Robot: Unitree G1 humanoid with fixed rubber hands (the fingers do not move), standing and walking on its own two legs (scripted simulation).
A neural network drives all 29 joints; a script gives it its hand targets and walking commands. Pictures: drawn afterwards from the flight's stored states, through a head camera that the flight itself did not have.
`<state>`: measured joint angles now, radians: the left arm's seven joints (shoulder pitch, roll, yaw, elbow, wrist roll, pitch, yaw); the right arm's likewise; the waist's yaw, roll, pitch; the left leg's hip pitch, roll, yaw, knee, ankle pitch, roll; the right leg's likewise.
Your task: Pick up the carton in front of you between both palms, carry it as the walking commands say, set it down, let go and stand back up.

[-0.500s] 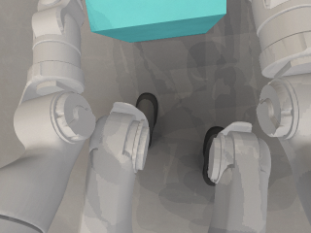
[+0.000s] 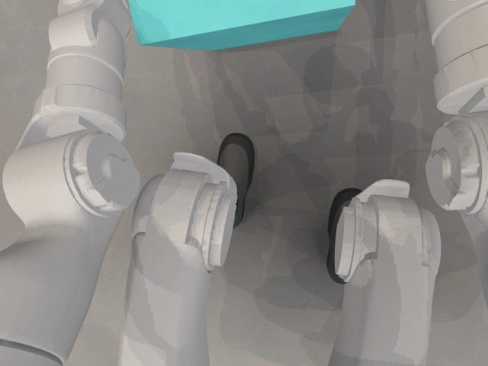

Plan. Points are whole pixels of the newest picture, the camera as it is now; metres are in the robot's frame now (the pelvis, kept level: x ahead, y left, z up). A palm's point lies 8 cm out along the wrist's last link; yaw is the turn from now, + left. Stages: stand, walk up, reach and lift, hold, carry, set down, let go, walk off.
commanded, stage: set down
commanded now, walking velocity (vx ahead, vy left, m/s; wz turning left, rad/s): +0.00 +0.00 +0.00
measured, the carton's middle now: out of the picture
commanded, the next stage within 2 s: let go in 1.20 s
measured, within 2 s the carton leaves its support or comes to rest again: neither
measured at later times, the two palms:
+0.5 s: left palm out of the picture +0.53 +0.26 -0.08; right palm out of the picture +0.63 -0.10 -0.08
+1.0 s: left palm out of the picture +0.52 +0.27 +0.07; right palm out of the picture +0.64 -0.11 +0.07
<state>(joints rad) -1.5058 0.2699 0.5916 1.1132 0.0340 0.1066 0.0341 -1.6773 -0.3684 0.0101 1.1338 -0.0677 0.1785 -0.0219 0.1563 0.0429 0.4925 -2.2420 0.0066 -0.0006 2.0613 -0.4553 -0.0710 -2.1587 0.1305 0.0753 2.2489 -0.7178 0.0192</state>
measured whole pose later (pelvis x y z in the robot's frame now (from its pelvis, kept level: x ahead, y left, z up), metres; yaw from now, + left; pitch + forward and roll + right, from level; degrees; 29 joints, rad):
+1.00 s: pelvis +0.02 +0.01 +0.17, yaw -2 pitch +49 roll +1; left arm -1.22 0.17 0.43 0.67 -0.07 0.29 0.13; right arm -1.54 -0.48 -0.06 1.04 0.01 0.31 0.04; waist 0.20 -0.05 0.04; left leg -1.97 0.00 -0.02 1.45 -0.34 -0.03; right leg -1.89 0.07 0.05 1.58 -0.54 0.01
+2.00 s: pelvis +0.11 +0.03 +0.37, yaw -1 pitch +16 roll +0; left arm 0.08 0.19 0.02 0.38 -0.01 0.04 -0.08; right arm -0.16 -0.16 -0.16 0.61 -0.07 0.02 -0.04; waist 0.12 0.02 0.01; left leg -0.67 -0.03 -0.02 0.61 -0.21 0.01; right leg -0.56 0.00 0.06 0.63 -0.35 0.03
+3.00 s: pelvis +0.15 +0.02 +0.38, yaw +3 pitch +4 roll +1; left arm 0.34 0.29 0.03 0.64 0.04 -0.04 0.03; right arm 0.35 -0.24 -0.04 0.72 -0.03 -0.05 0.00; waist 0.00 -0.06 -0.07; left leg -0.36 -0.07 -0.07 0.58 -0.29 0.01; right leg -0.20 -0.03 0.00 0.56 -0.43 0.02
